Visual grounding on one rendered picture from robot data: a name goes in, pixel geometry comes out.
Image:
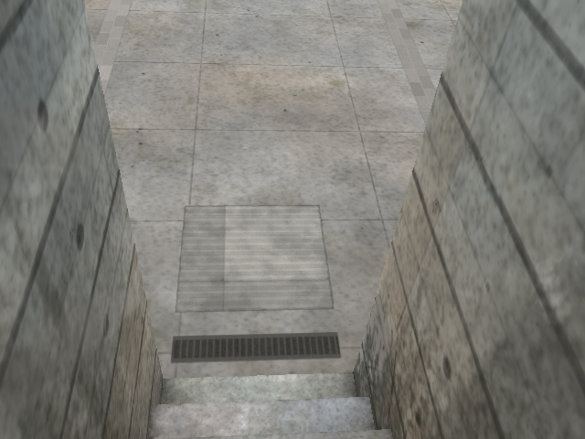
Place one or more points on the stairs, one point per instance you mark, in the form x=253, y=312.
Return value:
x=290, y=406

